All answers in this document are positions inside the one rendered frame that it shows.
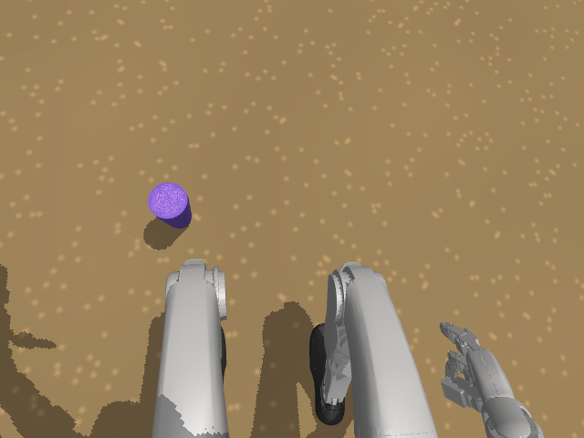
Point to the cup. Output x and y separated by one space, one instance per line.
169 202

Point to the right robot arm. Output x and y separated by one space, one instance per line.
508 418

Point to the right robot foot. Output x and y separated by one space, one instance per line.
328 414

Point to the right robot hand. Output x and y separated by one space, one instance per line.
484 378

